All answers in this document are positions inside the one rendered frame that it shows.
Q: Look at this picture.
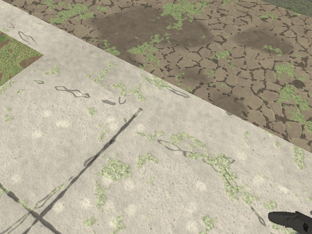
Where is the robot right hand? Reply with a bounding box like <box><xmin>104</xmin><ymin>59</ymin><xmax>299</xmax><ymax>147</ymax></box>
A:
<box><xmin>268</xmin><ymin>211</ymin><xmax>312</xmax><ymax>234</ymax></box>

